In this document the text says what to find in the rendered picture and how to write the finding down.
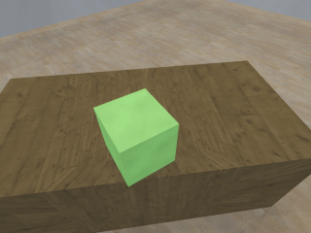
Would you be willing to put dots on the pedestal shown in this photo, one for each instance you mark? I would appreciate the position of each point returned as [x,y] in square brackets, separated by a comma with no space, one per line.
[240,147]

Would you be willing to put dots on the carton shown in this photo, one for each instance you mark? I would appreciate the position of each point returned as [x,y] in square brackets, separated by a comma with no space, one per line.
[139,133]

